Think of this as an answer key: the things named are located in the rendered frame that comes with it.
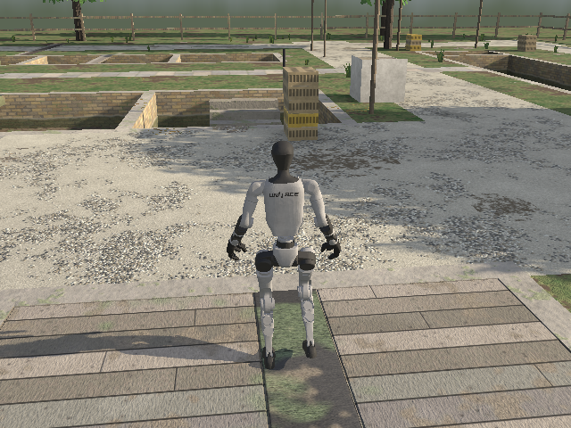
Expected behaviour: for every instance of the left robot thigh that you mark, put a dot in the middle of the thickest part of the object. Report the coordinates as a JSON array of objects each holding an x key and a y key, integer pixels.
[{"x": 264, "y": 271}]

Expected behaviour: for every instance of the robot right hand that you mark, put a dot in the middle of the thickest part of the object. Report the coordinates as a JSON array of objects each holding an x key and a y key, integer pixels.
[{"x": 336, "y": 247}]

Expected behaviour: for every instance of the right robot forearm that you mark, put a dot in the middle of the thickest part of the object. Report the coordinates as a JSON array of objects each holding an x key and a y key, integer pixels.
[{"x": 329, "y": 232}]

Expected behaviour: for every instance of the robot left hand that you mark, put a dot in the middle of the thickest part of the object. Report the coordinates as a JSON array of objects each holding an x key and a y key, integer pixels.
[{"x": 231, "y": 248}]

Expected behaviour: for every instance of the robot left upper arm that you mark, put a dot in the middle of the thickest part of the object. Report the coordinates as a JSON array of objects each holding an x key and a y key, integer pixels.
[{"x": 250, "y": 202}]

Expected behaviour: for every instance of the robot left shin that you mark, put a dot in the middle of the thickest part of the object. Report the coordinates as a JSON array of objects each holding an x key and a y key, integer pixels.
[{"x": 267, "y": 327}]

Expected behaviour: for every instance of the left robot forearm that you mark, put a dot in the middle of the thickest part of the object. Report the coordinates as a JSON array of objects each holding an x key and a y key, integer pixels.
[{"x": 238, "y": 233}]

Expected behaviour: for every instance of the robot right upper arm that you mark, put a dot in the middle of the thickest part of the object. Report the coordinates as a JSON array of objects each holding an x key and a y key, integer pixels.
[{"x": 311, "y": 187}]

